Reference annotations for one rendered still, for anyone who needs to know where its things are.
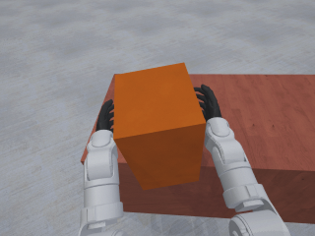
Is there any robot left hand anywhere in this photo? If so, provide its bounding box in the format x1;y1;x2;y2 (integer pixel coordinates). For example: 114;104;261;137
95;99;114;133

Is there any robot right forearm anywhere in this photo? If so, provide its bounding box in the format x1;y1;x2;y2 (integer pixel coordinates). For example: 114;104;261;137
204;117;291;236

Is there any carton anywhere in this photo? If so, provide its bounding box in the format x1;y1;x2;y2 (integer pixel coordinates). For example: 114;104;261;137
113;62;207;191

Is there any robot left forearm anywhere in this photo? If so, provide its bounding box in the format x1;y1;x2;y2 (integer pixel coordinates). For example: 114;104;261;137
78;130;124;236

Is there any robot right hand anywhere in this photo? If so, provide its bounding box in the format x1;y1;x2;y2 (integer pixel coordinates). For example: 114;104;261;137
193;84;222;122

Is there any pedestal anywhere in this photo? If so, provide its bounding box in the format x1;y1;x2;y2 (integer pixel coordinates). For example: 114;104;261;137
80;74;315;224

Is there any robot right upper arm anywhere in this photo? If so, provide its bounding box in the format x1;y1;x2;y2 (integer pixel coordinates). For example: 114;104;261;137
228;209;290;236

